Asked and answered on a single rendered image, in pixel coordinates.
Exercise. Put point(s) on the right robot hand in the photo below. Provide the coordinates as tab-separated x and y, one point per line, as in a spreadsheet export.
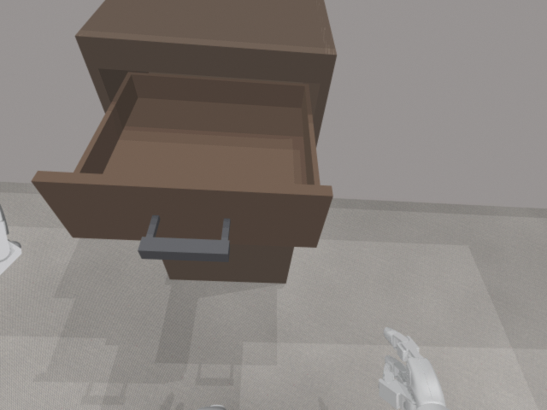
416	384

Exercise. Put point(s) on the cabinet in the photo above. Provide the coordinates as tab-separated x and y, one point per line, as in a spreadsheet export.
286	41

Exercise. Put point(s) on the left robot hand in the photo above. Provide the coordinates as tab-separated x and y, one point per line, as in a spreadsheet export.
9	252

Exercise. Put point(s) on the drawer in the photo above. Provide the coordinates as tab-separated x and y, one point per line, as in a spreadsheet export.
196	151

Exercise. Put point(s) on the handle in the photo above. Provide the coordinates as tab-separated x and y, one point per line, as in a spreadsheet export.
184	249

